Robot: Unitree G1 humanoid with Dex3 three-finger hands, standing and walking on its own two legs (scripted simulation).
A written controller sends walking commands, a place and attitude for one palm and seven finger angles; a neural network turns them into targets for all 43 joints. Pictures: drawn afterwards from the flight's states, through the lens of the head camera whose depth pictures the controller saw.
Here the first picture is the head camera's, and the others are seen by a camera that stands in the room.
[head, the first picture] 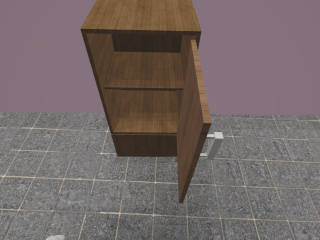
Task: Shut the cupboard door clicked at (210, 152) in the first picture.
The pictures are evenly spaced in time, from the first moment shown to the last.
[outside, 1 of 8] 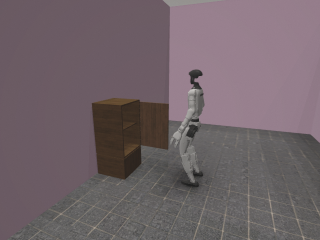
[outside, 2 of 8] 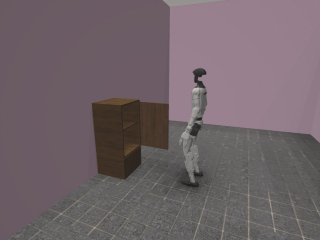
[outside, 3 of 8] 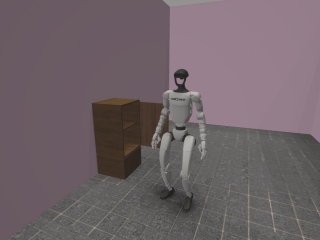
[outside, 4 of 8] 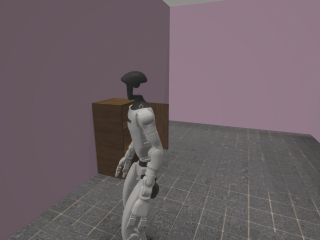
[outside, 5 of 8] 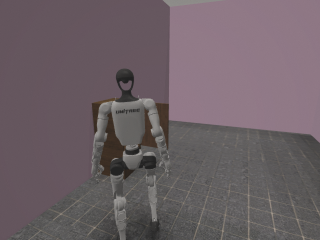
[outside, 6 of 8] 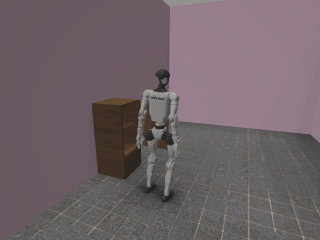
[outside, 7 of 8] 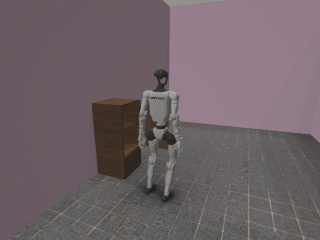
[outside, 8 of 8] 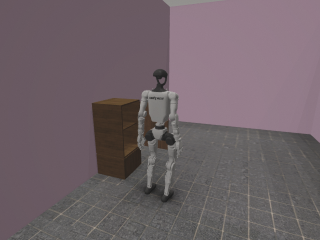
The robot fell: no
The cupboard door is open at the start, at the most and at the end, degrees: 88 88 88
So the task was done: no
